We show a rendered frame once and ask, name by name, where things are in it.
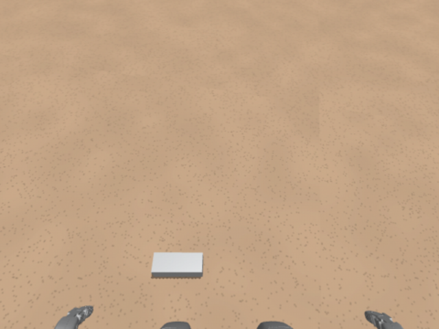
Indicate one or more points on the left robot hand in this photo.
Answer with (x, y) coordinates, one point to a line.
(74, 318)

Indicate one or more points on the carton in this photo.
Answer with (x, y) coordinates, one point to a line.
(177, 264)

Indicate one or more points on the right robot hand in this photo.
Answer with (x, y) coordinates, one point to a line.
(381, 321)

